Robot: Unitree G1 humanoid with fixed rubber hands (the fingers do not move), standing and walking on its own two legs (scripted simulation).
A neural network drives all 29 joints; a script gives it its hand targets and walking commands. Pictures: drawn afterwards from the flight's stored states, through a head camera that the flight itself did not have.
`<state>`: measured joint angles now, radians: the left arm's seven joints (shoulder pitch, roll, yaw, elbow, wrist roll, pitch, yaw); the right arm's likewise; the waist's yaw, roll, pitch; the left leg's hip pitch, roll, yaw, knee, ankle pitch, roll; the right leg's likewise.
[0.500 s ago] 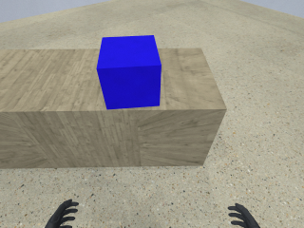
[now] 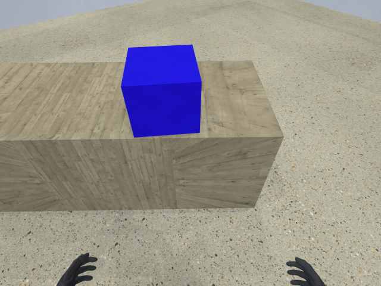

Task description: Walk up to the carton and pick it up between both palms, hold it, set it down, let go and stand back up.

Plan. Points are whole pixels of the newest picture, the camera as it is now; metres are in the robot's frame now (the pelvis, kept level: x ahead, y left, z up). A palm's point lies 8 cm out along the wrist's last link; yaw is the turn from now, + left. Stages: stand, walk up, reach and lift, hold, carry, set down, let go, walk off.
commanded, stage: stand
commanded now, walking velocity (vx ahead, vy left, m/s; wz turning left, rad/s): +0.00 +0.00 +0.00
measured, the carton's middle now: (163, 90) +0.84 +0.12 -0.05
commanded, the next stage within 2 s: walk up in 0.60 s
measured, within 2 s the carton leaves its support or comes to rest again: neither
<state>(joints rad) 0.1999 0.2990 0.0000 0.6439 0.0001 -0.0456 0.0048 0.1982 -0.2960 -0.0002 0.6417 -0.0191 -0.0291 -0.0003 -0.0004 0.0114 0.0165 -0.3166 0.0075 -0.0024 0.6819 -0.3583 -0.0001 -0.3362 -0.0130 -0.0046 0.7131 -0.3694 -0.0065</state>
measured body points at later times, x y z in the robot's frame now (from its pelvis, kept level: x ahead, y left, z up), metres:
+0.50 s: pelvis -0.01 +0.00 +0.00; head +0.00 +0.00 +0.45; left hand +0.14 +0.27 -0.08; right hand +0.14 -0.26 -0.09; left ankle +0.00 +0.13 -0.72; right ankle +0.01 -0.11 -0.72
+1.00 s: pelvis +0.00 +0.04 +0.01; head +0.01 +0.03 +0.46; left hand +0.09 +0.34 -0.08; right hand +0.15 -0.24 -0.09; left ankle +0.07 +0.19 -0.68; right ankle +0.01 -0.11 -0.72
